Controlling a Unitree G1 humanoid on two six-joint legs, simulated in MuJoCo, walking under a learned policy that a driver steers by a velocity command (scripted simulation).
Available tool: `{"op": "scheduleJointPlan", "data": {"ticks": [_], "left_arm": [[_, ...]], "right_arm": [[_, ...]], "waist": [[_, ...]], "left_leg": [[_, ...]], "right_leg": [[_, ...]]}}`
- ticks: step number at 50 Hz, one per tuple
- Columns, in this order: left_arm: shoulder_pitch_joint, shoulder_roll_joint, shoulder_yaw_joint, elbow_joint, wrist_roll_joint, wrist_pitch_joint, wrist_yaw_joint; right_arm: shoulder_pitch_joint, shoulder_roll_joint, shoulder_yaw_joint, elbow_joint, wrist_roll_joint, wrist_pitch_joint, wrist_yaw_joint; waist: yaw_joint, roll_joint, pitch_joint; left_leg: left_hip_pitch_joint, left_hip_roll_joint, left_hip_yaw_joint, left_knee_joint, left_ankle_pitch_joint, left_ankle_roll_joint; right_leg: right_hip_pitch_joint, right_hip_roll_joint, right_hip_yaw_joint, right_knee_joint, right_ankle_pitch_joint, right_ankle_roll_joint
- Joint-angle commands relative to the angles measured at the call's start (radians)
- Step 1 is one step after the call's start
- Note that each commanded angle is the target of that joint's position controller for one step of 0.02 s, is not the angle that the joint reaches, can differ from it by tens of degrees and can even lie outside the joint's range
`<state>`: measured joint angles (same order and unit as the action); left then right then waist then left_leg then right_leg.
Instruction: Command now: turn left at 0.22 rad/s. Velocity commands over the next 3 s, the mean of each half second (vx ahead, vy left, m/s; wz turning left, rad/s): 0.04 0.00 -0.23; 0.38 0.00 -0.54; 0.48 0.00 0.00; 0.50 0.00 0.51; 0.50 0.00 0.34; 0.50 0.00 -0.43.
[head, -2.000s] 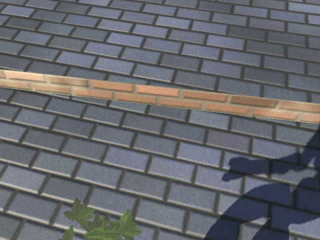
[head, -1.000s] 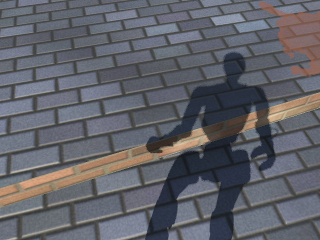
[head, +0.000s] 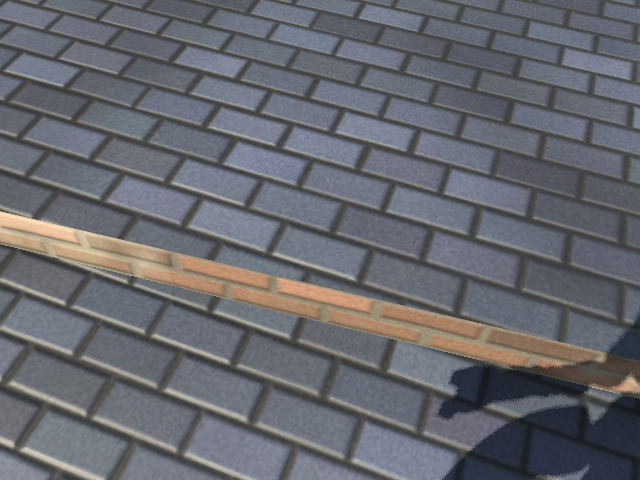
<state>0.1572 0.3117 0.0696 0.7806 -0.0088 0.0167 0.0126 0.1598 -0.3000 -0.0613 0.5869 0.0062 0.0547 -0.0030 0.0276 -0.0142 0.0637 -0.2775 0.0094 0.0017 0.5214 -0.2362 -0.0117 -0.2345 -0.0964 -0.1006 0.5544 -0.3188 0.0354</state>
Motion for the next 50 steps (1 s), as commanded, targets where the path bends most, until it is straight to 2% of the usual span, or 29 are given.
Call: {"op": "scheduleJointPlan", "data": {"ticks": [1, 2, 3, 4, 5, 7, 8, 13, 18, 19, 21, 22, 23, 24, 25, 26, 27, 28, 29, 30, 34, 38, 41, 44, 46, 47, 48, 49, 50], "left_arm": [[-0.01, 0.042, -0.005, -0.071, 0.028, -0.019, -0.003], [-0.027, 0.109, 0.012, -0.058, 0.01, -0.009, 0.003], [-0.009, 0.106, 0.015, -0.041, -0.001, -0.002, 0.002], [0.017, 0.101, 0.018, -0.009, -0.003, 0.006, 0.008], [0.026, 0.109, 0.021, 0.004, 0.004, 0.015, 0.013], [0.057, 0.102, 0.022, 0.022, -0.007, 0.02, 0.013], [0.052, 0.105, 0.022, 0.017, -0.011, 0.02, 0.014], [0.002, 0.093, 0.018, -0.027, -0.014, 0.029, 0.017], [0.018, 0.081, 0.016, -0.053, -0.012, 0.036, 0.0], [0.03, 0.079, 0.016, -0.055, -0.014, 0.037, -0.006], [0.067, 0.076, 0.017, -0.048, -0.02, 0.036, -0.021], [0.125, 0.078, 0.022, -0.023, -0.021, 0.033, -0.027], [0.214, 0.093, 0.033, 0.022, -0.022, 0.029, -0.025], [0.327, 0.149, 0.053, 0.057, -0.028, 0.02, -0.014], [0.341, 0.288, 0.076, 0.021, -0.014, -0.011, -0.015], [0.265, 0.233, 0.058, -0.018, 0.021, -0.046, -0.02], [0.19, 0.185, 0.041, -0.033, 0.019, -0.067, -0.014], [0.157, 0.152, 0.032, -0.042, 0.0, -0.076, -0.009], [0.148, 0.137, 0.024, -0.041, -0.012, -0.075, -0.002], [0.162, 0.126, 0.017, -0.042, -0.009, -0.074, 0.005], [0.249, 0.131, 0.018, -0.035, -0.002, -0.081, 0.018], [0.292, 0.142, 0.023, -0.029, -0.007, -0.076, 0.022], [0.331, 0.15, 0.029, -0.018, -0.018, -0.07, 0.023], [0.311, 0.162, 0.038, -0.023, -0.025, -0.06, 0.028], [0.274, 0.172, 0.044, -0.039, -0.016, -0.054, 0.028], [0.251, 0.157, 0.039, -0.052, -0.008, -0.054, 0.025], [0.232, 0.122, 0.024, -0.072, 0.007, -0.056, 0.02], [0.341, -0.01, -0.01, -0.099, 0.012, -0.065, 0.017], [0.4, 0.025, -0.015, -0.088, -0.031, -0.078, 0.015]], "right_arm": [[0.062, -0.174, -0.034, -0.071, -0.044, -0.027, -0.011], [0.048, -0.108, -0.016, -0.063, -0.048, -0.048, 0.0], [0.016, -0.072, -0.003, -0.035, -0.049, -0.063, 0.005], [-0.015, -0.086, -0.008, -0.025, -0.045, -0.071, 0.007], [-0.041, -0.077, -0.004, -0.014, -0.038, -0.078, 0.005], [-0.056, -0.07, -0.001, 0.006, -0.042, -0.082, -0.005], [-0.065, -0.082, -0.007, 0.009, -0.039, -0.079, -0.011], [-0.05, -0.118, -0.03, 0.039, -0.025, -0.05, -0.032], [-0.088, -0.131, -0.043, 0.053, -0.02, -0.041, -0.032], [-0.079, -0.141, -0.048, 0.058, -0.014, -0.04, -0.031], [-0.085, -0.16, -0.056, 0.069, 0.009, -0.041, -0.026], [-0.11, -0.156, -0.055, 0.071, 0.022, -0.043, -0.024], [-0.117, -0.117, -0.047, 0.078, 0.021, -0.046, -0.021], [-0.143, -0.043, -0.028, 0.067, 0.003, -0.053, -0.011], [-0.226, -0.01, -0.016, -0.012, -0.007, -0.072, -0.005], [-0.271, -0.072, -0.031, -0.019, 0.021, -0.101, 0.0], [-0.238, -0.118, -0.044, -0.006, 0.039, -0.117, 0.008], [-0.2, -0.141, -0.054, 0.025, 0.023, -0.126, 0.008], [-0.19, -0.143, -0.057, 0.041, -0.002, -0.133, 0.003], [-0.185, -0.131, -0.056, 0.05, -0.012, -0.139, 0.004], [-0.207, -0.079, -0.045, 0.052, -0.004, -0.152, 0.014], [-0.297, -0.054, -0.03, 0.021, 0.006, -0.161, 0.03], [-0.363, -0.051, -0.021, -0.01, 0.011, -0.175, 0.047], [-0.335, -0.076, -0.025, -0.015, 0.013, -0.189, 0.055], [-0.227, -0.124, -0.044, 0.006, 0.013, -0.194, 0.045], [-0.09, -0.161, -0.062, 0.038, 0.013, -0.195, 0.032], [0.091, -0.196, -0.072, 0.064, -0.002, -0.192, 0.021], [0.23, -0.273, -0.087, 0.093, -0.031, -0.186, 0.016], [0.235, -0.215, -0.071, 0.115, -0.024, -0.188, 0.033]], "waist": [[-0.036, 0.285, -0.213], [-0.06, 0.185, -0.196], [-0.034, 0.182, -0.164], [-0.022, 0.163, -0.145], [-0.019, 0.169, -0.123], [-0.006, 0.167, -0.115], [-0.011, 0.167, -0.111], [-0.053, 0.141, -0.088], [-0.04, 0.135, -0.108], [-0.04, 0.135, -0.127], [-0.014, 0.134, -0.121], [0.022, 0.133, -0.11], [0.052, 0.097, -0.101], [0.082, -0.087, -0.09], [0.091, -0.283, -0.041], [0.092, -0.16, -0.017], [0.039, -0.144, 0.03], [0.016, -0.103, 0.044], [0.012, -0.09, 0.041], [0.008, -0.094, 0.032], [0.023, -0.075, 0.003], [0.06, -0.112, 0.036], [0.085, -0.113, 0.056], [0.056, -0.135, 0.044], [-0.003, -0.17, -0.016], [-0.073, -0.165, -0.114], [-0.16, -0.151, -0.275], [-0.122, 0.146, -0.472], [-0.096, 0.347, -0.517]], "left_leg": [[0.248, 0.402, -0.415, -0.155, 0.645, 0.296], [0.195, 0.348, -0.347, -0.177, 0.547, 0.316], [0.17, 0.281, -0.261, -0.18, 0.457, 0.263], [0.162, 0.24, -0.212, -0.187, 0.378, 0.219], [0.139, 0.234, -0.183, -0.19, 0.421, 0.206], [0.107, 0.214, -0.117, -0.192, 0.458, 0.206], [0.119, 0.214, -0.101, -0.188, 0.434, 0.21], [0.175, 0.29, -0.144, -0.196, 0.325, 0.263], [0.183, 0.32, -0.108, -0.177, 0.399, 0.269], [0.183, 0.324, -0.099, -0.191, 0.301, 0.262], [0.114, 0.308, -0.08, -0.218, -0.058, 0.224], [0.036, 0.281, -0.048, -0.202, -0.215, 0.189], [-0.069, 0.231, 0.012, -0.112, -0.304, 0.141], [-0.258, 0.142, 0.142, 0.192, -0.339, 0.058], [-0.588, -0.045, 0.109, 0.481, -0.457, -0.011], [-0.633, -0.002, -0.063, 0.585, -0.397, 0.006], [-0.636, 0.036, -0.084, 0.572, -0.257, 0.025], [-0.616, 0.055, -0.071, 0.548, -0.155, 0.025], [-0.595, 0.064, -0.068, 0.494, -0.07, 0.014], [-0.546, 0.063, -0.063, 0.456, 0.003, 0.003], [-0.502, 0.022, -0.04, 0.296, 0.191, -0.036], [-0.413, -0.007, -0.026, 0.103, 0.283, -0.058], [-0.395, -0.017, -0.027, 0.02, 0.275, -0.052], [-0.306, -0.022, -0.038, -0.036, 0.242, -0.025], [-0.149, -0.046, -0.015, -0.045, 0.167, 0.014], [0.042, -0.052, 0.005, -0.077, 0.194, 0.049], [0.346, 0.045, -0.075, -0.023, 0.176, 0.109], [0.744, 0.311, -0.497, -0.039, -0.017, 0.245], [0.758, 0.412, -0.834, -0.219, -0.184, 0.298]], "right_leg": [[-0.245, 0.034, 0.072, 0.345, -0.341, 0.025], [-0.221, 0.008, 0.13, 0.424, -0.334, 0.04], [-0.213, 0.0, 0.15, 0.428, -0.287, 0.041], [-0.213, 0.0, 0.151, 0.413, -0.237, 0.044], [-0.196, 0.002, 0.162, 0.41, -0.178, 0.055], [-0.142, 0.026, 0.164, 0.401, -0.123, 0.068], [-0.149, 0.032, 0.152, 0.38, -0.114, 0.07], [-0.214, 0.024, 0.118, 0.343, -0.165, 0.063], [-0.166, 0.026, 0.074, 0.267, -0.159, 0.032], [-0.143, 0.032, 0.055, 0.235, -0.146, 0.017], [-0.048, 0.044, 0.021, 0.115, -0.084, -0.038], [0.054, 0.07, -0.01, 0.01, -0.027, -0.074], [0.182, 0.102, -0.008, -0.051, -0.039, -0.111], [0.318, -0.03, 0.22, -0.173, -0.155, -0.188], [0.357, -0.281, 0.784, -0.326, -0.3, -0.374], [0.296, -0.317, 0.857, -0.428, -0.387, -0.415], [0.269, -0.279, 0.76, -0.439, -0.389, -0.363], [0.268, -0.23, 0.658, -0.421, -0.313, -0.312], [0.271, -0.19, 0.579, -0.417, -0.21, -0.278], [0.26, -0.151, 0.514, -0.42, -0.121, -0.255], [0.277, -0.092, 0.394, -0.404, 0.159, -0.233], [0.197, -0.063, 0.361, -0.396, 0.193, -0.22], [0.209, -0.08, 0.393, -0.354, 0.238, -0.224], [0.225, -0.108, 0.436, -0.3, 0.332, -0.205], [0.223, -0.104, 0.438, -0.2, 0.59, -0.178], [0.197, -0.052, 0.403, -0.05, 0.742, -0.149], [0.066, -0.005, 0.383, 0.179, 0.655, -0.119], [-0.283, 0.148, 0.311, 0.559, 0.121, -0.054], [-0.424, 0.172, 0.328, 0.737, -0.258, -0.042]]}}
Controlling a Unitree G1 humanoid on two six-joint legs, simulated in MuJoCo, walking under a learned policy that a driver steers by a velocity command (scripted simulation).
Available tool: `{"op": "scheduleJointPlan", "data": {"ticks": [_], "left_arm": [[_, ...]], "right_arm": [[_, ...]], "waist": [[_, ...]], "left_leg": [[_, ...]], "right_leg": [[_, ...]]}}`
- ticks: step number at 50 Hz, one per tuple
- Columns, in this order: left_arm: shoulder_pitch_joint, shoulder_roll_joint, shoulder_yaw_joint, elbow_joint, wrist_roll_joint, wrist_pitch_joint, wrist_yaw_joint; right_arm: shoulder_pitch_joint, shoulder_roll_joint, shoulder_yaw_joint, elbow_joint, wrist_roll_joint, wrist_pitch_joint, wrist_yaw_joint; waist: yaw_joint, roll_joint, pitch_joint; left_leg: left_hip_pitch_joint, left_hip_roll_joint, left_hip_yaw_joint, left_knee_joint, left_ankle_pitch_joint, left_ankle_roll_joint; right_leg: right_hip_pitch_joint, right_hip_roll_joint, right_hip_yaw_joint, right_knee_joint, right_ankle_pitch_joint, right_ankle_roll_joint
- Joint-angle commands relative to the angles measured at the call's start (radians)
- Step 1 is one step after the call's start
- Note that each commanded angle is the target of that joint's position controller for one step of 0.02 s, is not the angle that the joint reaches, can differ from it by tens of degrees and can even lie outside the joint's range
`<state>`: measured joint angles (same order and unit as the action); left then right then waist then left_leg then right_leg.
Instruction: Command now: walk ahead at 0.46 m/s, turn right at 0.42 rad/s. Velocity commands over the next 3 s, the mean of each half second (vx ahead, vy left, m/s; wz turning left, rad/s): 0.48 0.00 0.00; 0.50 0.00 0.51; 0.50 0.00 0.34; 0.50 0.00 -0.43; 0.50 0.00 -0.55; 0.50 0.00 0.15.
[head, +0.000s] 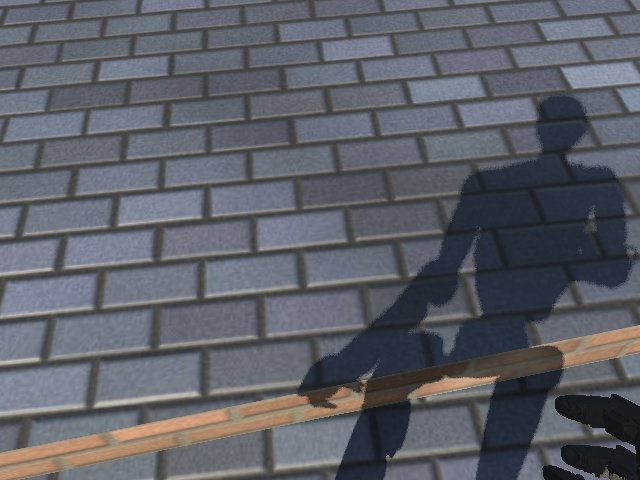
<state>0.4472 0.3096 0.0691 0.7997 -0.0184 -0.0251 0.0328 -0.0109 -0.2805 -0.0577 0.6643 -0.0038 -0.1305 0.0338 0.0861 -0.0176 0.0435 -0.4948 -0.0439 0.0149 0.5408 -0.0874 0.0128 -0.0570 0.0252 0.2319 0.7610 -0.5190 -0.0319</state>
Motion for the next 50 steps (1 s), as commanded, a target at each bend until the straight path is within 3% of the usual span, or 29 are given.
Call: {"op": "scheduleJointPlan", "data": {"ticks": [1, 3, 5, 8, 10, 12, 15, 17, 19, 20, 21, 22, 23, 25, 26, 31, 32, 35, 38, 40, 42, 43, 44, 45, 46, 47, 48, 49, 50], "left_arm": [[0.024, 0.119, 0.009, -0.098, -0.041, -0.037, -0.01], [-0.142, 0.121, 0.007, -0.134, -0.008, -0.044, -0.012], [-0.147, 0.087, 0.006, -0.139, -0.004, -0.04, -0.02], [-0.177, 0.024, -0.019, -0.159, 0.006, -0.03, -0.027], [-0.245, 0.01, -0.033, -0.186, 0.028, -0.044, -0.032], [-0.314, 0.009, -0.04, -0.203, 0.024, -0.056, -0.042], [-0.381, 0.048, -0.03, -0.231, 0.011, -0.063, -0.049], [-0.37, 0.077, -0.015, -0.234, 0.009, -0.068, -0.048], [-0.228, 0.128, 0.017, -0.197, 0.015, -0.068, -0.035], [-0.087, 0.199, 0.037, -0.187, 0.039, -0.066, -0.024], [-0.034, 0.278, 0.051, -0.175, 0.057, -0.051, -0.024], [-0.02, 0.201, 0.039, -0.163, 0.046, -0.053, -0.033], [-0.069, 0.146, 0.023, -0.163, 0.03, -0.057, -0.037], [-0.191, 0.076, 0.001, -0.162, 0.03, -0.066, -0.041], [-0.209, 0.062, -0.001, -0.153, 0.038, -0.07, -0.038], [-0.186, 0.062, 0.011, -0.109, 0.042, -0.079, -0.023], [-0.154, 0.062, 0.011, -0.09, 0.042, -0.07, -0.018], [-0.07, 0.05, 0.006, -0.048, 0.025, -0.05, 0.002], [0.045, 0.024, -0.011, 0.018, 0.033, -0.02, 0.017], [0.063, 0.025, -0.017, 0.033, 0.047, -0.008, 0.021], [0.005, 0.04, -0.025, 0.032, 0.038, 0.008, 0.037], [-0.003, 0.057, -0.024, 0.032, 0.038, 0.007, 0.052], [-0.047, 0.118, -0.013, 0.026, 0.028, 0.001, 0.054], [-0.042, 0.145, -0.001, 0.034, 0.013, -0.005, 0.049], [-0.055, 0.205, 0.008, 0.039, -0.001, -0.017, 0.036], [-0.074, 0.269, 0.022, 0.031, 0.005, -0.013, 0.032], [-0.091, 0.3, 0.03, 0.032, -0.001, 0.0, 0.02], [-0.073, 0.257, 0.026, -0.004, -0.017, -0.01, 0.015], [-0.007, 0.025, -0.025, -0.08, 0.033, -0.036, -0.014]], "right_arm": [[0.336, -0.154, -0.053, 0.035, 0.005, 0.002, -0.007], [0.244, -0.113, -0.039, 0.044, -0.002, 0.015, -0.014], [0.214, -0.095, -0.029, 0.057, -0.013, 0.009, -0.018], [0.211, -0.12, -0.032, 0.086, 0.011, -0.005, -0.021], [0.211, -0.151, -0.036, 0.093, 0.023, -0.001, -0.025], [0.217, -0.162, -0.037, 0.092, 0.03, 0.011, -0.027], [0.277, -0.198, -0.045, 0.105, 0.04, 0.025, -0.029], [0.289, -0.201, -0.044, 0.109, 0.042, 0.036, -0.031], [0.301, -0.143, -0.021, 0.106, 0.03, 0.039, -0.032], [0.304, -0.072, 0.007, 0.078, 0.007, 0.037, -0.031], [0.432, 0.013, 0.035, 0.059, 0.014, 0.029, -0.036], [0.426, -0.097, 0.008, 0.082, 0.041, 0.034, -0.039], [0.36, -0.142, -0.009, 0.069, 0.051, 0.041, -0.038], [0.283, -0.126, -0.011, 0.052, 0.029, 0.057, -0.045], [0.288, -0.102, -0.008, 0.048, 0.029, 0.069, -0.043], [0.276, -0.026, 0.002, 0.014, 0.024, 0.117, -0.036], [0.272, -0.016, 0.003, 0.011, 0.028, 0.131, -0.041], [0.177, -0.017, 0.004, -0.049, 0.041, 0.145, -0.054], [0.077, 0.063, 0.042, -0.12, 0.052, 0.148, -0.045], [-0.047, 0.101, 0.078, -0.197, 0.047, 0.13, -0.027], [-0.139, 0.124, 0.111, -0.299, 0.026, 0.116, -0.01], [-0.148, 0.107, 0.112, -0.321, 0.013, 0.115, -0.004], [-0.107, 0.131, 0.131, -0.342, 0.014, 0.114, 0.016], [-0.086, 0.086, 0.109, -0.324, 0.017, 0.112, 0.014], [-0.01, 0.043, 0.077, -0.282, 0.012, 0.105, 0.008], [0.109, -0.024, 0.04, -0.259, 0.011, 0.096, 0.004], [0.308, -0.099, 0.001, -0.211, 0.026, 0.091, 0.009], [0.403, -0.201, -0.038, -0.176, 0.025, 0.102, 0.013], [0.358, -0.344, -0.066, -0.137, 0.017, 0.112, -0.004]], "waist": [[-0.162, 0.239, -0.302], [-0.14, 0.075, -0.109], [-0.092, 0.098, -0.07], [-0.07, 0.099, -0.026], [-0.079, 0.085, -0.016], [-0.096, 0.08, -0.006], [-0.112, 0.088, -0.024], [-0.085, 0.089, -0.043], [-0.006, 0.078, -0.124], [0.053, -0.023, -0.25], [-0.003, -0.295, -0.365], [0.021, -0.204, -0.343], [0.014, -0.146, -0.234], [-0.035, -0.101, -0.121], [-0.055, -0.119, -0.106], [-0.082, -0.077, -0.07], [-0.074, -0.095, -0.054], [-0.058, -0.038, 0.049], [-0.033, -0.057, 0.111], [-0.021, 0.011, 0.161], [-0.067, 0.019, 0.166], [-0.072, 0.006, 0.128], [-0.115, -0.033, 0.064], [-0.116, -0.052, 0.019], [-0.153, -0.115, -0.068], [-0.229, -0.206, -0.178], [-0.341, -0.296, -0.315], [-0.36, -0.214, -0.38], [-0.157, 0.355, -0.443]], "left_leg": [[0.826, 0.417, -0.702, -0.272, -0.416, 0.234], [0.53, 0.334, -0.434, -0.295, -0.187, 0.2], [0.389, 0.294, -0.32, -0.344, -0.032, 0.206], [0.315, 0.299, -0.229, -0.411, 0.056, 0.237], [0.277, 0.269, -0.173, -0.426, 0.095, 0.235], [0.241, 0.22, -0.122, -0.415, 0.121, 0.208], [0.295, 0.246, -0.154, -0.361, 0.123, 0.171], [0.32, 0.255, -0.182, -0.293, 0.091, 0.134], [0.278, 0.18, -0.142, -0.084, 0.176, 0.079], [0.135, 0.11, -0.095, 0.193, -0.041, 0.029], [-0.151, 0.008, -0.034, 0.513, -0.496, -0.026], [-0.234, 0.045, -0.13, 0.671, -0.501, -0.027], [-0.286, 0.086, -0.131, 0.719, -0.417, -0.017], [-0.245, 0.143, -0.108, 0.68, -0.283, -0.021], [-0.205, 0.157, -0.107, 0.694, -0.245, -0.029], [-0.273, 0.138, -0.075, 0.843, -0.2, -0.07], [-0.339, 0.133, -0.062, 0.982, -0.262, -0.082], [-0.656, 0.131, -0.122, 1.265, -0.347, -0.078], [-1.049, 0.113, -0.134, 1.682, -0.514, -0.051], [-1.178, 0.123, -0.136, 1.644, -0.547, -0.034], [-1.001, 0.16, -0.032, 1.326, -0.434, -0.042], [-0.824, 0.159, 0.044, 1.216, -0.334, -0.047], [-0.444, 0.183, 0.082, 0.968, -0.247, -0.008], [-0.228, 0.127, 0.147, 0.865, -0.216, 0.017], [-0.102, 0.05, 0.217, 0.852, -0.275, 0.062], [0.002, -0.022, 0.235, 0.805, -0.319, 0.098], [0.179, -0.08, 0.19, 0.632, -0.288, 0.152], [0.381, -0.068, -0.05, 0.38, -0.182, 0.196], [0.6, 0.163, -0.714, 0.085, -0.249, 0.313]], "right_leg": [[-0.667, -0.021, -0.016, 0.578, 0.018, 0.025], [-0.625, -0.093, -0.09, 0.502, 0.132, 0.015], [-0.539, -0.13, -0.095, 0.43, 0.162, 0.009], [-0.545, -0.151, -0.133, 0.276, 0.174, 0.025], [-0.51, -0.153, -0.168, 0.132, 0.283, 0.036], [-0.434, -0.115, -0.197, -0.023, 0.398, 0.047], [-0.374, -0.078, -0.192, -0.15, 0.476, 0.053], [-0.297, -0.061, -0.194, -0.223, 0.479, 0.033], [-0.057, -0.051, -0.212, -0.29, 0.47, -0.01], [0.179, -0.226, -0.05, -0.285, 0.525, -0.068], [0.39, -0.467, 0.321, -0.366, 0.479, -0.209], [0.33, -0.44, 0.428, -0.432, 0.262, -0.224], [0.245, -0.406, 0.292, -0.446, 0.198, -0.193], [0.056, -0.333, 0.103, -0.507, 0.32, -0.168], [0.01, -0.316, 0.044, -0.535, 0.389, -0.164], [-0.019, -0.342, -0.127, -0.584, 0.572, -0.198], [0.001, -0.366, -0.126, -0.594, 0.519, -0.21], [0.114, -0.402, -0.14, -0.615, 0.35, -0.201], [0.297, -0.459, -0.142, -0.56, 0.366, -0.174], [0.295, -0.441, -0.225, -0.548, 0.385, -0.122], [0.042, -0.337, -0.364, -0.612, 0.34, -0.068], [-0.074, -0.305, -0.408, -0.656, 0.335, -0.075], [-0.281, -0.304, -0.458, -0.792, 0.391, -0.103], [-0.292, -0.288, -0.479, -0.805, 0.589, -0.123], [-0.156, -0.304, -0.505, -0.7, 1.192, -0.144], [-0.023, -0.325, -0.505, -0.506, 1.859, -0.143], [0.095, -0.323, -0.482, -0.246, 2.123, -0.112], [0.006, -0.287, -0.408, 0.053, 1.714, -0.041], [-0.388, -0.039, -0.298, 0.466, 0.25, 0.056]]}}
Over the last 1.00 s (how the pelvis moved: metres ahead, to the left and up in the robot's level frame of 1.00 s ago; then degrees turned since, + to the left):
0.22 -0.07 -0.02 -29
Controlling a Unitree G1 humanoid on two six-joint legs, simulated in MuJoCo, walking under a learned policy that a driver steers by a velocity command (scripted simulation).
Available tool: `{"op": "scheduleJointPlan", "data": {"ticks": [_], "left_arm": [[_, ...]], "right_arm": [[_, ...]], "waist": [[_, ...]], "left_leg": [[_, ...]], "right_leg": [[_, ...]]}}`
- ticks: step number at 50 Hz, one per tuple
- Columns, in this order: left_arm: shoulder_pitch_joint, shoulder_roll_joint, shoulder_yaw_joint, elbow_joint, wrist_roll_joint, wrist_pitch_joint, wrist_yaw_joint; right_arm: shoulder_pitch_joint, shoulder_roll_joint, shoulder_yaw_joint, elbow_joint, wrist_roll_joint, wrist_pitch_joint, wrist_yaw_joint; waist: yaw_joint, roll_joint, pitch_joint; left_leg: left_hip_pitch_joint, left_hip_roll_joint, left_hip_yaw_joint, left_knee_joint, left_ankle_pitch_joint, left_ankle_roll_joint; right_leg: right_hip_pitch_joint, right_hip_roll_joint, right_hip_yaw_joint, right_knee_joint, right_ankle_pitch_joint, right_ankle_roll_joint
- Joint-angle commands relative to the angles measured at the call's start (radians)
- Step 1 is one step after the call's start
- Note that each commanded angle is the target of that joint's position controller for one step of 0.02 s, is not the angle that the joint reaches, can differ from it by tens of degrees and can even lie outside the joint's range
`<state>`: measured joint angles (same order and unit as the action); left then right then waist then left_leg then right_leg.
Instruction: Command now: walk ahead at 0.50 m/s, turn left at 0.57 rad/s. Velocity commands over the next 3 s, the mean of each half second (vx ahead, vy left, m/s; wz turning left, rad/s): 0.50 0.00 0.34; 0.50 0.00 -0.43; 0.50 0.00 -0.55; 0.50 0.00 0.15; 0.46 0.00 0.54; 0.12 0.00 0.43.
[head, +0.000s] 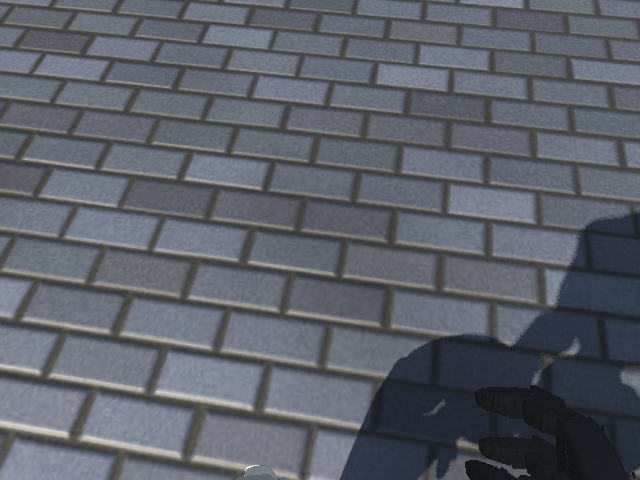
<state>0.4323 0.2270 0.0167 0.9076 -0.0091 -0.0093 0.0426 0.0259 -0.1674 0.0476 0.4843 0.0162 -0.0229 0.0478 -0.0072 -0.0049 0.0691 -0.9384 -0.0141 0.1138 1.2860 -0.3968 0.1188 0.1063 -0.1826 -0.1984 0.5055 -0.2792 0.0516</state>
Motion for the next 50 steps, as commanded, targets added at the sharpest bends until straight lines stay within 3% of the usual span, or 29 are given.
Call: {"op": "scheduleJointPlan", "data": {"ticks": [1, 2, 3, 4, 5, 6, 7, 8, 10, 12, 13, 17, 21, 24, 26, 28, 29, 30, 31, 32, 33, 34, 35, 37, 39, 42, 44, 47, 50], "left_arm": [[-0.004, 0.18, 0.045, -0.173, 0.017, -0.1, -0.072], [-0.088, 0.179, 0.063, -0.191, -0.022, -0.106, -0.086], [-0.181, 0.121, 0.052, -0.22, -0.015, -0.105, -0.071], [-0.223, 0.071, 0.032, -0.246, -0.002, -0.108, -0.054], [-0.237, 0.054, 0.022, -0.266, 0.003, -0.105, -0.048], [-0.209, 0.053, 0.013, -0.291, 0.009, -0.101, -0.058], [-0.186, 0.034, 0.001, -0.309, 0.015, -0.097, -0.065], [-0.208, 0.019, -0.013, -0.322, 0.018, -0.092, -0.064], [-0.257, 0.053, -0.022, -0.347, 0.036, -0.089, -0.054], [-0.336, 0.1, -0.011, -0.359, 0.061, -0.093, -0.042], [-0.381, 0.095, -0.013, -0.369, 0.059, -0.096, -0.04], [-0.545, 0.046, -0.022, -0.383, 0.005, -0.099, -0.06], [-0.609, 0.069, -0.001, -0.397, -0.02, -0.097, -0.09], [-0.61, 0.065, 0.003, -0.401, -0.024, -0.102, -0.116], [-0.557, 0.091, 0.016, -0.386, -0.016, -0.104, -0.122], [-0.404, 0.144, 0.042, -0.341, -0.011, -0.095, -0.114], [-0.268, 0.172, 0.057, -0.305, -0.013, -0.092, -0.105], [-0.093, 0.216, 0.067, -0.275, 0.0, -0.088, -0.092], [-0.019, 0.297, 0.087, -0.261, 0.011, -0.096, -0.092], [-0.022, 0.197, 0.074, -0.253, -0.001, -0.085, -0.077], [-0.091, 0.174, 0.066, -0.272, 0.0, -0.076, -0.062], [-0.135, 0.175, 0.065, -0.288, 0.007, -0.072, -0.06], [-0.157, 0.172, 0.063, -0.291, 0.008, -0.071, -0.062], [-0.167, 0.167, 0.059, -0.3, 0.014, -0.073, -0.058], [-0.167, 0.167, 0.06, -0.294, -0.006, -0.073, -0.054], [-0.144, 0.204, 0.073, -0.277, -0.007, -0.069, -0.043], [-0.091, 0.215, 0.079, -0.251, -0.015, -0.059, -0.035], [-0.034, 0.214, 0.083, -0.225, -0.025, -0.046, -0.03], [-0.036, 0.199, 0.086, -0.222, -0.024, -0.031, -0.022]], "right_arm": [[0.342, -0.376, -0.153, 0.018, -0.04, 0.0, -0.035], [0.356, -0.292, -0.13, 0.058, -0.033, -0.019, -0.02], [0.377, -0.246, -0.124, 0.121, 0.004, -0.028, -0.007], [0.328, -0.204, -0.112, 0.147, 0.002, -0.041, -0.001], [0.27, -0.137, -0.097, 0.167, -0.018, -0.053, 0.004], [0.26, -0.095, -0.084, 0.181, -0.025, -0.057, 0.003], [0.249, -0.077, -0.08, 0.191, -0.016, -0.06, -0.003], [0.267, -0.08, -0.08, 0.219, 0.001, -0.059, -0.003], [0.246, -0.113, -0.09, 0.205, 0.006, -0.058, -0.019], [0.268, -0.147, -0.091, 0.202, -0.003, -0.069, -0.03], [0.302, -0.166, -0.095, 0.219, 0.0, -0.072, -0.041], [0.46, -0.181, -0.088, 0.279, -0.006, -0.07, -0.058], [0.484, -0.211, -0.089, 0.315, -0.008, -0.066, -0.055], [0.459, -0.227, -0.091, 0.328, -0.015, -0.051, -0.056], [0.433, -0.255, -0.099, 0.326, -0.018, -0.047, -0.061], [0.417, -0.281, -0.108, 0.315, -0.029, -0.03, -0.071], [0.378, -0.295, -0.111, 0.301, -0.033, -0.025, -0.071], [0.354, -0.28, -0.103, 0.27, -0.05, -0.034, -0.072], [0.453, -0.151, -0.067, 0.247, -0.051, -0.055, -0.06], [0.425, -0.223, -0.072, 0.247, -0.037, -0.087, -0.048], [0.31, -0.268, -0.084, 0.206, -0.003, -0.113, -0.033], [0.239, -0.262, -0.078, 0.181, -0.003, -0.13, -0.03], [0.195, -0.252, -0.081, 0.162, -0.02, -0.134, -0.033], [0.223, -0.234, -0.082, 0.141, -0.034, -0.12, -0.037], [0.238, -0.213, -0.08, 0.136, -0.041, -0.103, -0.045], [0.106, -0.174, -0.066, 0.094, -0.05, -0.098, -0.051], [0.015, -0.149, -0.061, 0.077, -0.045, -0.101, -0.05], [-0.055, -0.178, -0.076, 0.059, -0.021, -0.104, -0.048], [-0.058, -0.225, -0.103, 0.059, -0.014, -0.112, -0.043]], "waist": [[-0.101, 0.255, -0.664], [-0.09, 0.12, -0.517], [-0.086, 0.061, -0.291], [-0.033, -0.01, -0.157], [0.029, -0.013, -0.095], [0.056, 0.067, -0.09], [0.085, 0.065, -0.09], [0.09, 0.049, -0.067], [0.098, -0.021, -0.031], [0.064, -0.007, -0.071], [0.031, 0.03, -0.08], [-0.097, 0.097, -0.088], [-0.133, 0.104, -0.018], [-0.119, 0.088, -0.003], [-0.082, 0.098, -0.053], [-0.011, 0.117, -0.156], [0.064, 0.103, -0.224], [0.131, 0.04, -0.35], [0.078, -0.243, -0.466], [0.096, -0.186, -0.494], [0.094, -0.125, -0.329], [0.076, -0.016, -0.231], [0.048, 0.064, -0.143], [-0.008, 0.034, -0.113], [-0.03, 0.005, -0.094], [0.0, -0.005, -0.049], [0.045, -0.038, -0.072], [0.073, -0.073, -0.091], [0.055, -0.095, -0.098]], "left_leg": [[1.102, 0.259, -1.19, -0.903, -0.123, 0.237], [1.001, 0.255, -1.147, -0.952, -0.27, 0.188], [0.836, 0.218, -1.079, -0.959, -0.281, 0.157], [0.665, 0.187, -0.914, -0.899, -0.208, 0.118], [0.511, 0.116, -0.734, -0.857, -0.119, 0.098], [0.489, 0.102, -0.691, -0.889, -0.038, 0.106], [0.49, 0.092, -0.618, -0.894, 0.076, 0.108], [0.508, 0.049, -0.51, -0.902, 0.092, 0.099], [0.446, 0.017, -0.42, -0.942, 0.202, 0.114], [0.478, 0.024, -0.422, -1.018, 0.357, 0.112], [0.548, 0.042, -0.4, -1.04, 0.443, 0.098], [0.803, 0.1, -0.363, -1.105, 0.412, 0.042], [0.996, 0.19, -0.357, -1.124, 0.445, 0.034], [1.072, 0.214, -0.298, -1.09, 0.621, 0.03], [1.091, 0.208, -0.248, -1.008, 0.946, 0.015], [1.141, 0.198, -0.223, -0.812, 1.293, -0.004], [1.08, 0.171, -0.196, -0.639, 1.32, -0.024], [0.83, 0.151, -0.206, -0.397, 1.067, -0.027], [0.34, -0.057, -0.18, 0.045, 0.197, -0.148], [0.247, -0.054, -0.277, 0.167, -0.072, -0.131], [0.192, 0.006, -0.297, 0.154, 0.004, -0.114], [0.197, 0.038, -0.266, 0.113, 0.043, -0.107], [0.192, 0.049, -0.237, 0.062, 0.073, -0.117], [0.233, 0.081, -0.225, 0.001, 0.093, -0.139], [0.226, 0.106, -0.202, -0.105, 0.097, -0.17], [0.311, 0.077, -0.15, -0.395, 0.269, -0.2], [0.428, 0.027, -0.14, -0.587, 0.448, -0.197], [0.47, -0.007, -0.177, -0.723, 0.516, -0.188], [0.481, -0.002, -0.228, -0.809, 0.426, -0.152]], "right_leg": [[-0.652, 0.231, 0.424, 0.993, -0.037, -0.067], [-0.746, 0.223, 0.408, 1.088, 0.003, -0.083], [-0.811, 0.226, 0.351, 1.218, -0.026, -0.093], [-0.85, 0.182, 0.348, 1.241, -0.01, -0.121], [-0.813, 0.151, 0.34, 1.255, 0.007, -0.148], [-0.841, 0.154, 0.334, 1.351, -0.007, -0.167], [-0.88, 0.142, 0.335, 1.356, 0.021, -0.171], [-0.936, 0.129, 0.309, 1.293, 0.048, -0.177], [-0.904, 0.101, 0.26, 0.985, 0.084, -0.136], [-0.853, 0.11, 0.207, 0.769, 0.22, -0.103], [-0.873, 0.117, 0.188, 0.656, 0.278, -0.087], [-0.866, 0.144, 0.159, 0.225, 0.438, -0.071], [-0.917, 0.14, 0.171, 0.072, 0.416, -0.1], [-0.872, 0.163, 0.161, -0.007, 0.353, -0.131], [-0.727, 0.213, 0.13, -0.033, 0.293, -0.152], [-0.566, 0.265, 0.101, -0.037, 0.223, -0.176], [-0.379, 0.252, 0.118, -0.094, 0.3, -0.206], [-0.022, 0.12, 0.288, -0.02, 0.336, -0.268], [0.397, -0.153, 0.802, -0.011, 0.271, -0.483], [0.38, -0.148, 0.944, -0.134, 0.166, -0.462], [0.221, -0.104, 0.805, -0.179, 0.126, -0.406], [0.072, -0.07, 0.71, -0.216, 0.19, -0.387], [-0.048, -0.028, 0.656, -0.249, 0.286, -0.381], [-0.17, 0.013, 0.604, -0.298, 0.383, -0.389], [-0.249, 0.043, 0.546, -0.303, 0.431, -0.377], [-0.419, 0.12, 0.45, -0.306, 0.456, -0.331], [-0.457, 0.156, 0.428, -0.278, 0.434, -0.283], [-0.37, 0.125, 0.509, -0.231, 0.326, -0.253], [-0.227, 0.076, 0.613, -0.134, 0.276, -0.227]]}}
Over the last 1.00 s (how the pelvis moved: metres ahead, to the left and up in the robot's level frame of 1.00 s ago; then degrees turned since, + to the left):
0.51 0.07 0.03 21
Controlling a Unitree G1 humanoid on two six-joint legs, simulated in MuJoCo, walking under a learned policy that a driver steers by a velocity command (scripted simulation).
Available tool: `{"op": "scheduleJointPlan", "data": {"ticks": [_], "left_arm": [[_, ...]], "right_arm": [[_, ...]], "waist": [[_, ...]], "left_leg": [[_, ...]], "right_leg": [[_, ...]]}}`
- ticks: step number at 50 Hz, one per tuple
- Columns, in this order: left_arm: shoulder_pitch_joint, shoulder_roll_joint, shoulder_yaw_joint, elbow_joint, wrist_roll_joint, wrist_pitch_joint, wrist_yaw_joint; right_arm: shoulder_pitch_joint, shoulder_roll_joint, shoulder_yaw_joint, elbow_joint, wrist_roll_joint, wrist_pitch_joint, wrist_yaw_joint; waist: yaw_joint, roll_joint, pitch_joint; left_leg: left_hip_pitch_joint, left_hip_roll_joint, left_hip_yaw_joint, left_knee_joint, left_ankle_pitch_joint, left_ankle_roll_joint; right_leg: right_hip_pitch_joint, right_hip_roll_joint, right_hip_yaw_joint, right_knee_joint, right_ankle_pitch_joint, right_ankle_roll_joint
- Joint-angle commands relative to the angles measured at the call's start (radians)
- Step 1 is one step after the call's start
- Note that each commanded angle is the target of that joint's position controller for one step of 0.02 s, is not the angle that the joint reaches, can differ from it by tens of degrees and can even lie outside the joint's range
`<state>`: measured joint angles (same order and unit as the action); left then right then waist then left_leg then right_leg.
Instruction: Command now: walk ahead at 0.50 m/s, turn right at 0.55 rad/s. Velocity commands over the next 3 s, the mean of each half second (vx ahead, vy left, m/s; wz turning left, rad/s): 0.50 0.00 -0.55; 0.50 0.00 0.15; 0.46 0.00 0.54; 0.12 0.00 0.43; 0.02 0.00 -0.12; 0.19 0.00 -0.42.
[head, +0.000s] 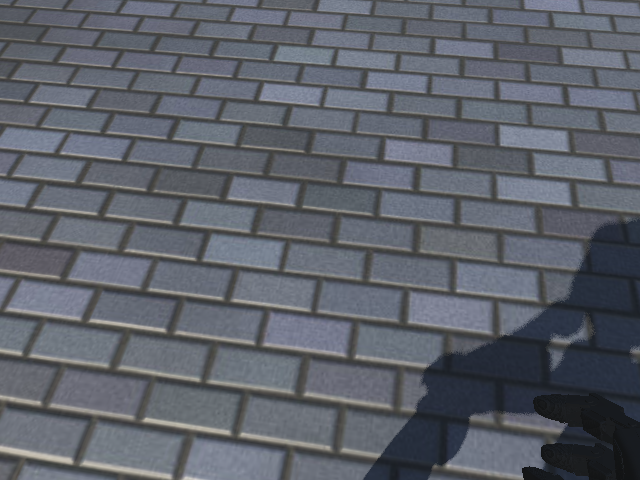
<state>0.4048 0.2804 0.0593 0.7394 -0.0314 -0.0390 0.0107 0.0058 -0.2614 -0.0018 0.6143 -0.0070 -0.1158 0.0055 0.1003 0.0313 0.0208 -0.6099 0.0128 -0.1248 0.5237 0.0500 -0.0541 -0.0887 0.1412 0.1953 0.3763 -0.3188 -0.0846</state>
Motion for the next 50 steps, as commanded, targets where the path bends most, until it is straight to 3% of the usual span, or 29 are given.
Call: {"op": "scheduleJointPlan", "data": {"ticks": [1, 2, 3, 4, 5, 6, 7, 9, 10, 11, 15, 20, 23, 25, 27, 28, 29, 30, 31, 32, 33, 34, 35, 36, 38, 41, 45, 50], "left_arm": [[-0.02, 0.146, 0.046, -0.057, 0.003, 0.004, 0.011], [-0.038, 0.136, 0.045, -0.065, 0.006, 0.008, 0.007], [-0.052, 0.094, 0.03, -0.086, 0.017, 0.007, 0.001], [0.057, 0.023, 0.007, -0.099, 0.017, 0.0, 0.0], [0.126, 0.056, -0.003, -0.108, 0.006, -0.007, -0.001], [0.07, 0.132, 0.018, -0.095, -0.004, -0.002, 0.0], [-0.029, 0.158, 0.027, -0.113, 0.005, 0.005, 0.0], [-0.116, 0.13, 0.034, -0.141, 0.022, 0.01, -0.004], [-0.091, 0.107, 0.03, -0.145, 0.012, 0.014, -0.008], [-0.082, 0.088, 0.026, -0.14, 0.009, 0.02, -0.01], [-0.158, 0.059, 0.015, -0.162, 0.018, 0.025, -0.012], [-0.297, 0.04, 0.003, -0.184, 0.011, 0.007, -0.04], [-0.387, 0.024, -0.006, -0.218, 0.007, -0.001, -0.054], [-0.415, 0.036, -0.002, -0.238, 0.009, -0.003, -0.059], [-0.375, 0.067, 0.012, -0.24, 0.018, -0.004, -0.06], [-0.268, 0.095, 0.031, -0.212, 0.023, -0.005, -0.056], [-0.113, 0.149, 0.06, -0.167, 0.025, -0.003, -0.045], [0.052, 0.247, 0.084, -0.143, 0.04, 0.003, -0.024], [0.05, 0.27, 0.078, -0.146, 0.033, -0.002, -0.023], [0.031, 0.185, 0.055, -0.146, 0.037, -0.008, -0.027], [-0.014, 0.153, 0.043, -0.133, 0.036, -0.014, -0.026], [-0.077, 0.122, 0.034, -0.122, 0.033, -0.021, -0.029], [-0.127, 0.083, 0.023, -0.122, 0.035, -0.031, -0.032], [-0.156, 0.072, 0.021, -0.121, 0.041, -0.04, -0.032], [-0.18, 0.072, 0.027, -0.1, 0.043, -0.063, -0.032], [-0.169, 0.08, 0.035, -0.062, 0.052, -0.075, -0.02], [-0.15, 0.109, 0.044, -0.03, 0.044, -0.072, -0.006], [-0.08, 0.144, 0.061, 0.026, 0.021, -0.045, 0.002]], "right_arm": [[-0.005, -0.143, -0.063, -0.062, 0.009, -0.023, -0.001], [0.074, -0.16, -0.078, -0.048, 0.006, -0.025, -0.006], [0.206, -0.192, -0.092, -0.035, -0.012, -0.027, -0.011], [0.325, -0.261, -0.11, -0.024, -0.027, -0.017, -0.019], [0.372, -0.243, -0.113, 0.008, 0.001, -0.004, -0.009], [0.33, -0.158, -0.095, -0.015, 0.006, 0.004, -0.012], [0.287, -0.126, -0.086, -0.018, 0.005, 0.012, -0.015], [0.225, -0.094, -0.073, -0.003, -0.006, 0.015, -0.011], [0.208, -0.1, -0.074, 0.007, -0.012, 0.012, -0.01], [0.203, -0.092, -0.075, 0.019, -0.006, 0.006, -0.007], [0.221, -0.14, -0.093, 0.073, -0.002, -0.002, -0.007], [0.247, -0.18, -0.101, 0.12, 0.007, 0.01, -0.01], [0.311, -0.201, -0.105, 0.159, 0.022, 0.022, -0.004], [0.331, -0.218, -0.11, 0.181, 0.034, 0.032, 0.0], [0.324, -0.243, -0.115, 0.192, 0.044, 0.042, -0.002], [0.32, -0.243, -0.11, 0.202, 0.05, 0.048, -0.004], [0.335, -0.215, -0.095, 0.208, 0.044, 0.047, -0.007], [0.349, -0.134, -0.063, 0.174, 0.015, 0.036, -0.004], [0.407, -0.079, -0.038, 0.172, 0.019, 0.016, 0.005], [0.332, -0.191, -0.074, 0.171, 0.053, 0.005, 0.012], [0.257, -0.186, -0.074, 0.141, 0.068, 0.003, 0.014], [0.232, -0.162, -0.07, 0.139, 0.052, 0.007, 0.008], [0.236, -0.162, -0.078, 0.146, 0.036, 0.019, 0.003], [0.281, -0.143, -0.077, 0.162, 0.035, 0.036, 0.004], [0.312, -0.101, -0.072, 0.174, 0.038, 0.061, 0.0], [0.248, -0.087, -0.074, 0.153, 0.033, 0.072, -0.006], [0.142, -0.056, -0.061, 0.12, 0.026, 0.065, 0.018], [0.012, -0.055, -0.056, 0.047, 0.027, 0.067, 0.047]], "waist": [[-0.071, -0.144, -0.058], [-0.117, -0.143, -0.097], [-0.18, -0.106, -0.223], [-0.17, 0.099, -0.369], [-0.155, 0.308, -0.424], [-0.174, 0.163, -0.295], [-0.181, 0.061, -0.171], [-0.142, 0.019, -0.029], [-0.112, 0.08, -0.018], [-0.105, 0.09, -0.012], [-0.108, 0.038, 0.0], [-0.158, 0.017, 0.017], [-0.19, 0.008, 0.04], [-0.183, 0.019, 0.049], [-0.136, 0.048, 0.013], [-0.065, 0.044, -0.051], [0.009, 0.031, -0.142], [0.054, -0.114, -0.296], [0.009, -0.284, -0.447], [0.048, -0.153, -0.374], [0.024, -0.149, -0.227], [-0.02, -0.097, -0.146], [-0.053, -0.117, -0.099], [-0.086, -0.127, -0.077], [-0.117, -0.118, -0.045], [-0.112, -0.084, 0.003], [-0.076, -0.08, 0.033], [-0.032, -0.069, 0.082]], "left_leg": [[0.198, -0.028, 0.016, -0.061, -0.068, 0.041], [0.32, -0.022, 0.033, -0.106, -0.073, 0.073], [0.566, 0.084, -0.037, -0.065, -0.082, 0.131], [0.94, 0.314, -0.356, -0.051, -0.123, 0.263], [1.026, 0.433, -0.685, -0.132, -0.36, 0.347], [0.908, 0.392, -0.619, -0.174, -0.507, 0.308], [0.765, 0.345, -0.457, -0.192, -0.467, 0.265], [0.538, 0.25, -0.249, -0.262, -0.282, 0.229], [0.477, 0.242, -0.2, -0.291, -0.253, 0.235], [0.444, 0.231, -0.154, -0.318, -0.223, 0.243], [0.457, 0.247, -0.015, -0.358, -0.057, 0.266], [0.516, 0.221, 0.144, -0.356, 0.01, 0.229], [0.572, 0.242, 0.164, -0.35, 0.006, 0.224], [0.632, 0.269, 0.165, -0.319, 0.072, 0.217], [0.665, 0.272, 0.192, -0.214, 0.347, 0.199], [0.635, 0.247, 0.224, -0.079, 0.496, 0.179], [0.511, 0.205, 0.258, 0.113, 0.479, 0.149], [0.18, 0.124, 0.274, 0.475, 0.078, 0.093], [-0.055, -0.03, 0.133, 0.766, -0.624, 0.059], [-0.139, 0.019, 0.01, 0.837, -0.605, 0.068], [-0.173, 0.06, 0.035, 0.812, -0.533, 0.076], [-0.149, 0.101, 0.049, 0.735, -0.456, 0.073], [-0.103, 0.125, 0.043, 0.682, -0.401, 0.067], [-0.041, 0.135, 0.035, 0.674, -0.35, 0.06], [-0.013, 0.132, 0.027, 0.647, -0.31, 0.038], [-0.089, 0.12, 0.002, 0.533, -0.175, 0.025], [-0.055, 0.101, 0.062, 0.282, 0.029, 0.041], [-0.109, 0.086, 0.118, 0.134, -0.035, 0.093]], "right_leg": [[-0.017, -0.252, 0.234, 0.037, 0.35, -0.083], [-0.031, -0.218, 0.216, 0.126, 0.417, -0.058], [-0.119, -0.174, 0.17, 0.326, 0.368, -0.029], [-0.418, -0.045, 0.031, 0.644, 0.008, 0.039], [-0.632, -0.063, -0.019, 0.853, -0.297, 0.063], [-0.696, -0.123, -0.002, 0.945, -0.21, 0.078], [-0.7, -0.155, -0.045, 0.953, -0.119, 0.088], [-0.651, -0.21, -0.068, 0.876, -0.026, 0.087], [-0.611, -0.229, -0.077, 0.86, -0.004, 0.09], [-0.592, -0.24, -0.09, 0.842, 0.002, 0.096], [-0.641, -0.263, -0.092, 0.711, 0.104, 0.113], [-0.603, -0.25, -0.147, 0.436, 0.327, 0.091], [-0.572, -0.226, -0.178, 0.315, 0.301, 0.066], [-0.559, -0.206, -0.195, 0.263, 0.216, 0.039], [-0.444, -0.155, -0.241, 0.208, 0.129, 0.0], [-0.262, -0.118, -0.268, 0.14, 0.167, -0.027], [0.009, -0.112, -0.253, 0.127, 0.23, -0.055], [0.387, -0.368, 0.078, 0.15, 0.249, -0.153], [0.523, -0.578, 0.518, 0.001, 0.186, -0.296], [0.445, -0.547, 0.429, -0.023, 0.148, -0.251], [0.31, -0.5, 0.246, -0.033, 0.185, -0.204], [0.176, -0.449, 0.143, -0.065, 0.226, -0.169], [0.081, -0.418, 0.069, -0.104, 0.268, -0.151], [0.004, -0.404, 0.021, -0.154, 0.263, -0.146], [-0.07, -0.41, -0.054, -0.212, 0.334, -0.158], [-0.059, -0.391, -0.172, -0.241, 0.4, -0.131], [-0.037, -0.368, -0.297, -0.262, 0.396, -0.091], [0.134, -0.426, -0.347, -0.214, 0.451, -0.069]]}}
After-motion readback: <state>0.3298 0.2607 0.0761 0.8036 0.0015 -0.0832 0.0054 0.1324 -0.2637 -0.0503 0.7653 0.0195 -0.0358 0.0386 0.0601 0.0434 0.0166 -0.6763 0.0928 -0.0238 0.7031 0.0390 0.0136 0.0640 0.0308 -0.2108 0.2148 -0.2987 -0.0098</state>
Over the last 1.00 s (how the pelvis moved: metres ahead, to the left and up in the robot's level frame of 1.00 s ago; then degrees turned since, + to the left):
0.63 0.04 0.14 -7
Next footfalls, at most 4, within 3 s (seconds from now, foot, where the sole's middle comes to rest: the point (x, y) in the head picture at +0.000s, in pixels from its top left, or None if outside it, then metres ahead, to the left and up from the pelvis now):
0.06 left None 0.22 0.13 -0.78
0.58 right None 0.42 -0.20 -0.78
1.12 left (387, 343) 0.76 -0.03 -0.78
1.58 right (456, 252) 1.04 -0.19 -0.78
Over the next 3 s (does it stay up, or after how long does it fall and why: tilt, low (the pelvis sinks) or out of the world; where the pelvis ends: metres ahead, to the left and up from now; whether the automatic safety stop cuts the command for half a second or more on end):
stays up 1.03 -0.06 0.00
